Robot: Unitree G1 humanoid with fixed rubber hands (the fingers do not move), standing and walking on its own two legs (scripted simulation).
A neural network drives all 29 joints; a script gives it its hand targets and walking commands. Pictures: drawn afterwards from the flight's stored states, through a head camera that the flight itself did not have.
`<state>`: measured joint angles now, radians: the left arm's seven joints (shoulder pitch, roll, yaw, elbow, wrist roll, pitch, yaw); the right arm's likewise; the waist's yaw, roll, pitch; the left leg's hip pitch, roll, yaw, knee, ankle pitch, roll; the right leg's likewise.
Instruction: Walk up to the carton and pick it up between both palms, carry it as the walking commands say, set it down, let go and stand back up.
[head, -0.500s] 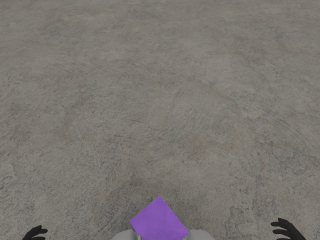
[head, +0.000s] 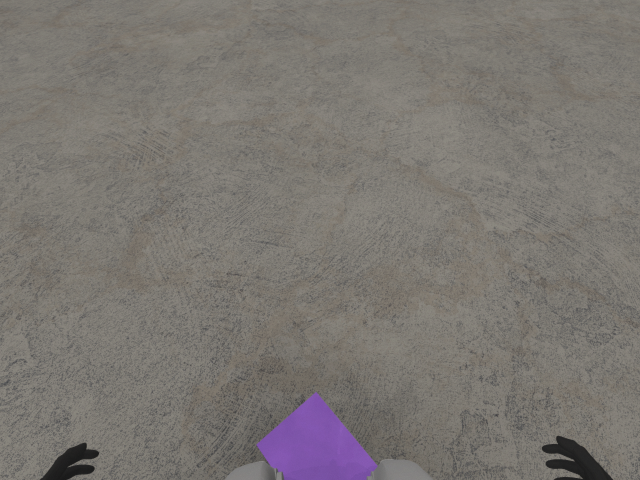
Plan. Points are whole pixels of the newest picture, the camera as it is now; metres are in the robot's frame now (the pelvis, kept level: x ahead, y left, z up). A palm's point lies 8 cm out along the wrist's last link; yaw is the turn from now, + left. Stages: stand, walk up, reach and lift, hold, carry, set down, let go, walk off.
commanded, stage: walk up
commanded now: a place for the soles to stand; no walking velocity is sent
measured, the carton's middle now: (321, 469) +0.22 +0.01 -0.63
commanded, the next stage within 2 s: none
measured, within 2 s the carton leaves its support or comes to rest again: neither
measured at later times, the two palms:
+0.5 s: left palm out of the picture +0.12 +0.32 -0.05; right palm out of the picture +0.10 -0.32 -0.07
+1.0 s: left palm out of the picture +0.12 +0.31 -0.05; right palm out of the picture +0.09 -0.33 -0.08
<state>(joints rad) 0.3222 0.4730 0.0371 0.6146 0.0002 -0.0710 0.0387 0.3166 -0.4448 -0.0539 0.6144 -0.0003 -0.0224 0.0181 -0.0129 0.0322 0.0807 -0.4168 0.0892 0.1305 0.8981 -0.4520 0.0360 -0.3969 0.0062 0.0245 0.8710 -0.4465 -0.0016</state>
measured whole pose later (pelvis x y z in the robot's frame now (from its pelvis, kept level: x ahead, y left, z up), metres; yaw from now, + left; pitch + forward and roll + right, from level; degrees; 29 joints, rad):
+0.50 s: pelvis +0.00 -0.01 +0.00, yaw +0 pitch -2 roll -1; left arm 0.30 0.47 0.04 0.61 0.00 -0.08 0.04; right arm 0.32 -0.45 -0.05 0.61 0.00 -0.02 0.02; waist -0.01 0.03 0.08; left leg -0.41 0.10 0.13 0.89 -0.45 0.03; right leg -0.40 0.02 0.03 0.87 -0.45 0.00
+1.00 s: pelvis +0.00 -0.01 +0.00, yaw -1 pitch -2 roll +0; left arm 0.30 0.46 0.04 0.61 0.00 -0.08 0.04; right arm 0.31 -0.45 -0.05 0.61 0.00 -0.02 0.02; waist -0.01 0.04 0.08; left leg -0.41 0.09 0.13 0.89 -0.45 0.03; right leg -0.40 0.02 0.03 0.87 -0.44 0.00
